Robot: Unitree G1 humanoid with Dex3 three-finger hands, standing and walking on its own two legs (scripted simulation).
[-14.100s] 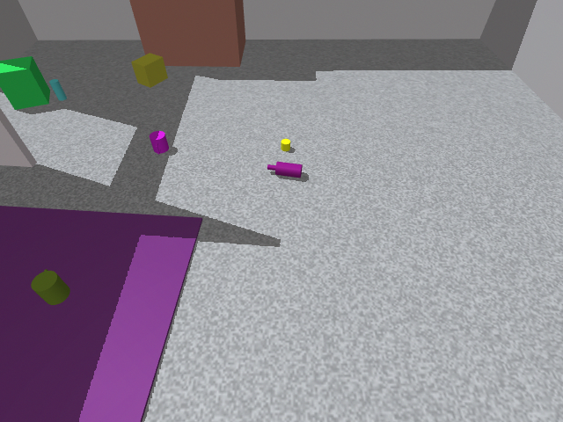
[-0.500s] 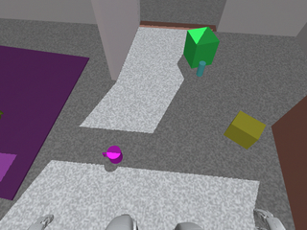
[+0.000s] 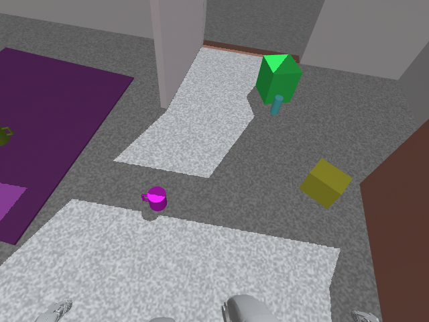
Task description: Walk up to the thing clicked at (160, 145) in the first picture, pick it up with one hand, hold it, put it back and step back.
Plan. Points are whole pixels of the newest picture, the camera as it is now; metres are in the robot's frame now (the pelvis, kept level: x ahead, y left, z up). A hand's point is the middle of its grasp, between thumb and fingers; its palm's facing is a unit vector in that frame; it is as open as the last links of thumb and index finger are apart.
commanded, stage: walk up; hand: left
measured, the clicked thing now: (154, 198) +0.70 +0.24 -0.72
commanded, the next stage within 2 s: stand in 1.50 s
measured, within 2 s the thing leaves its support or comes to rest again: neither
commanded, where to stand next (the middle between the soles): +0.32 -0.03 m, yaw +1 degrees
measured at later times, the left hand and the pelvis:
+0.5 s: hand out of the picture -0.01 +0.24 -0.14, palm faces +0.01 -0.90 -0.43, open 7.4 cm; pelvis -0.07 -0.03 -0.01, yaw +0 degrees
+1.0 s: hand out of the picture +0.03 +0.23 -0.14, palm faces +0.02 -0.93 -0.38, open 7.4 cm; pelvis -0.06 -0.03 +0.00, yaw +1 degrees
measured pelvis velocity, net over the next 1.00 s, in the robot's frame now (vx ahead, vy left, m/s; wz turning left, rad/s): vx -0.06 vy -0.03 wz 0.02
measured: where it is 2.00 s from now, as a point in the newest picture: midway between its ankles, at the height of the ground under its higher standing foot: outside the picture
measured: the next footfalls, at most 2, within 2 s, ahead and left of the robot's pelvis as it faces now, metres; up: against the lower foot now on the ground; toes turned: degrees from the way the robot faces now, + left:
right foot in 0.20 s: -0.07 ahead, -0.17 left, +0.00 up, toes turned -1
left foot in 0.52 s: -0.02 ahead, +0.11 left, +0.00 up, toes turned -1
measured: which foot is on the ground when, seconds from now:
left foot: down 0.00-0.24, up 0.26-0.50, down 0.52-1.00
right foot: up 0.00-0.18, down 0.20-0.56, up 0.58-0.78, down 0.80-1.00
